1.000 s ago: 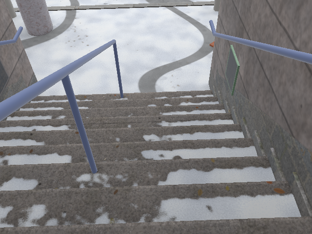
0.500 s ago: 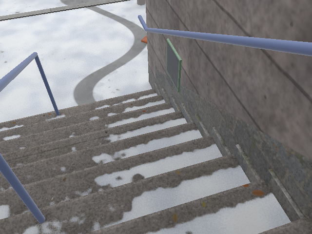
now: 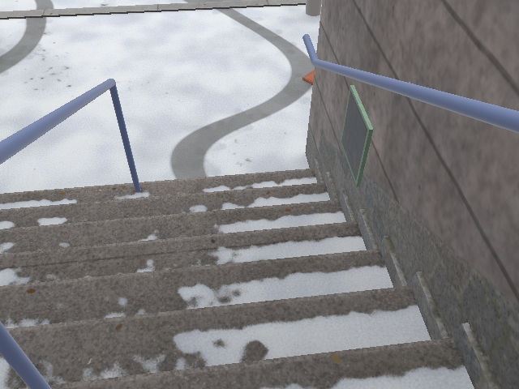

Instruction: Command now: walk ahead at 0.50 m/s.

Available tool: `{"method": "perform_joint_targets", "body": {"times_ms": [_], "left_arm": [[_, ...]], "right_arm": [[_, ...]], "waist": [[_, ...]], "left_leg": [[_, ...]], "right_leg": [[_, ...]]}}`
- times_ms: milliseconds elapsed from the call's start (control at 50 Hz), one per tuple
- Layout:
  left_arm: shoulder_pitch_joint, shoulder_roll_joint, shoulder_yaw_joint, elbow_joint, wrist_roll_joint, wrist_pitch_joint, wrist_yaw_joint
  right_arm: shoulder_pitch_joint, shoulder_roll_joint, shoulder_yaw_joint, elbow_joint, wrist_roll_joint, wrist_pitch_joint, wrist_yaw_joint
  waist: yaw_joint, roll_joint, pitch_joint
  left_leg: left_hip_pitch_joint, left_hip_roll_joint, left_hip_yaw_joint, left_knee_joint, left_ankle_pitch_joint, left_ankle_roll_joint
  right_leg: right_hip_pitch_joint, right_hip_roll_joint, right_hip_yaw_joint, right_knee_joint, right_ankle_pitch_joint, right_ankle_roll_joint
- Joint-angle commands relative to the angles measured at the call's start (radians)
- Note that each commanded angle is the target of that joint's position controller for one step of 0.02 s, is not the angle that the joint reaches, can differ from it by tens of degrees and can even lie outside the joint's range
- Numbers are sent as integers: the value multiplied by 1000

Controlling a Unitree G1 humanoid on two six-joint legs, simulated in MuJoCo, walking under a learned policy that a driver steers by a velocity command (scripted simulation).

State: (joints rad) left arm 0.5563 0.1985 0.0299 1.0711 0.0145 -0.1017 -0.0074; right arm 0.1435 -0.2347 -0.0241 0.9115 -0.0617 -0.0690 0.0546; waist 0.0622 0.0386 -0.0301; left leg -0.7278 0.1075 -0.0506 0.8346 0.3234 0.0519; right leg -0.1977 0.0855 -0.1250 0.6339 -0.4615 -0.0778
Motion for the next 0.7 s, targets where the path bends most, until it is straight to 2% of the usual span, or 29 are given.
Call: {"method": "perform_joint_targets", "body": {"times_ms": [20,40,60,100,120,140,160,180,200,220,240,260,280,300,320,340,360,380,400,420,440,480,500,520,540,580,620,660,700], "left_arm": [[66,3,-48,-2,121,-22,-14],[-33,53,-2,-49,-53,-2,25],[113,15,-49,12,108,-21,-11],[192,-1,-49,41,100,-19,-16],[63,96,-1,-26,-29,17,30],[166,34,-49,40,88,5,3],[85,106,-1,-5,-7,35,47],[173,44,-35,47,96,26,5],[105,75,-23,47,92,36,-30],[97,111,-13,58,115,43,-82],[246,-13,-26,100,85,38,-127],[174,45,-4,24,40,23,-154],[17,75,3,-38,15,16,-145],[-89,64,-1,-110,8,9,-123],[-111,79,11,-113,20,1,-90],[-54,8,-11,-98,33,1,-65],[-103,-63,-24,-101,57,2,-51],[-103,-91,-30,-99,83,10,-55],[-139,-72,-20,-92,93,9,-66],[-199,-36,-4,-100,96,7,-71],[-209,-32,-6,-102,92,11,-80],[-138,-15,-10,-93,105,9,-89],[-278,-17,-23,-142,102,12,-82],[-387,24,-15,-178,102,15,-70],[-483,8,-26,-204,102,18,-61],[-490,-5,-46,-180,96,14,-77],[-473,27,-47,-199,102,28,-87],[-530,79,-40,-230,94,47,-82],[-647,57,-61,-266,79,51,-78]], "right_arm": [[61,20,36,-1,-62,2,20],[-79,-26,-9,-77,41,12,-1],[-52,-6,29,-52,-60,4,21],[-180,-15,25,-114,-69,6,34],[-265,-21,7,-116,83,13,11],[-198,0,44,-113,-60,8,32],[-231,-25,3,-106,91,15,2],[-137,-30,30,-68,-54,9,21],[57,-64,-3,14,-44,1,23],[382,-159,-51,126,-36,-19,12],[653,-223,-73,181,-40,-16,28],[639,-279,-86,171,-34,-5,39],[593,-260,-91,168,-56,0,25],[499,-231,-85,143,-21,7,28],[393,-130,-55,120,0,2,31],[281,-29,-15,98,-24,3,32],[224,44,13,97,-44,-13,18],[229,48,14,99,-23,-41,-4],[199,74,25,87,6,-64,-18],[243,42,31,96,5,-68,-16],[326,6,29,130,-24,-64,-9],[356,-21,25,131,-36,-56,-1],[449,8,36,193,-44,-62,-12],[561,35,40,218,-9,-68,-36],[674,75,54,264,-16,-69,-52],[642,101,74,235,-11,-50,-61],[521,52,73,194,-29,-39,-26],[532,46,74,198,-25,-47,-26],[611,16,58,233,-11,-51,-53]], "waist": [[-19,-46,133],[-36,-35,94],[17,-43,184],[61,-46,189],[101,-51,183],[60,-30,189],[107,-76,218],[51,-42,179],[-53,-3,170],[-169,42,72],[-222,273,-228],[-213,247,-380],[-238,128,-221],[-218,53,-140],[-172,-10,15],[-63,-87,73],[-19,-98,157],[-16,-34,155],[-33,-70,146],[-51,-26,117],[-58,48,91],[-29,-1,64],[-95,-25,90],[-169,-45,103],[-216,-37,120],[-197,-51,104],[-136,19,140],[-142,-9,186],[-217,-32,223]], "left_leg": [[68,43,-63,-161,264,-11],[222,-43,36,-227,284,0],[128,25,-16,-240,165,-19],[102,17,9,-324,65,-10],[207,-65,100,-354,113,-29],[226,33,-20,-429,45,-3],[269,-59,98,-436,-3,-18],[366,18,11,-500,8,9],[511,20,34,-610,45,31],[920,-18,109,-547,139,59],[1455,152,5,-209,715,272],[1548,253,-124,-135,766,343],[1406,280,-168,-196,623,321],[1223,327,-255,-322,104,344],[926,299,-261,-414,-188,329],[609,306,-231,-467,-286,298],[365,243,-188,-524,-355,272],[293,147,-106,-546,-401,234],[177,92,-19,-545,-417,231],[132,64,-14,-532,-427,243],[141,70,-45,-476,-369,257],[179,97,-88,-348,-274,265],[442,140,-184,-301,-325,272],[714,159,-238,-241,-411,270],[812,179,-307,-202,-438,272],[541,81,-215,-129,-517,240],[81,20,-138,-213,-664,226],[141,53,-184,-168,-698,223],[406,87,-229,-94,-655,215]], "right_leg": [[-185,-275,245,-39,254,-164],[-214,-237,218,-45,225,-113],[-216,-276,252,19,180,-158],[-103,-280,308,83,193,-159],[-146,-232,236,85,253,-115],[-111,-292,349,140,184,-125],[-97,-237,251,175,349,-115],[-100,-287,342,237,268,-103],[-107,-291,318,362,360,-100],[-283,-212,231,633,409,-40],[-595,-30,123,1187,-174,56],[-741,-32,109,1453,-416,59],[-920,-45,113,1520,-391,52],[-1030,-97,113,1454,-312,39],[-1027,-137,138,1356,-163,18],[-817,-217,248,1147,55,-22],[-723,-273,282,951,232,-44],[-655,-272,234,759,375,-65],[-520,-254,193,482,593,-65],[-433,-217,139,429,631,-41],[-429,-203,125,491,642,-11],[-436,-181,145,493,642,19],[-722,-249,274,392,739,49],[-984,-258,287,211,807,64],[-1101,-270,292,145,802,75],[-823,-246,210,-21,1098,57],[-368,-188,110,102,1033,36],[-364,-199,127,53,902,47],[-459,-215,155,-191,794,64]]}}
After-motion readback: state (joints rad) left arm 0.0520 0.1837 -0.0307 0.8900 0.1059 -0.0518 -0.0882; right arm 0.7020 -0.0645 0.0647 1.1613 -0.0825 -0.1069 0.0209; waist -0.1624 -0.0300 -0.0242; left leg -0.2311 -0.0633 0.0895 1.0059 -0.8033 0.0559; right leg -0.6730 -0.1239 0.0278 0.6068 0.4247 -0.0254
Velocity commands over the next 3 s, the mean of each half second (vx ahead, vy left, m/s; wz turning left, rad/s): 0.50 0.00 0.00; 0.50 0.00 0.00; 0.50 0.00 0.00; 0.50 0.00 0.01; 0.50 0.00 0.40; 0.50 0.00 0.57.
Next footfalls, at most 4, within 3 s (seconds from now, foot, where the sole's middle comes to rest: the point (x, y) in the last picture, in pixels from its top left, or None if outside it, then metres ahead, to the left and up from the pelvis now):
0.22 left None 0.28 0.15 -0.92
0.80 right None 0.62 -0.08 -1.09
1.32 left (233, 337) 0.91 0.18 -1.26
1.92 right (293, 287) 1.26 -0.06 -1.43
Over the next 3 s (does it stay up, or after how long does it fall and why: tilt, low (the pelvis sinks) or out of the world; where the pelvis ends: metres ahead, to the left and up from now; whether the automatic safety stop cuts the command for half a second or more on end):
stays up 1.76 0.15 -1.00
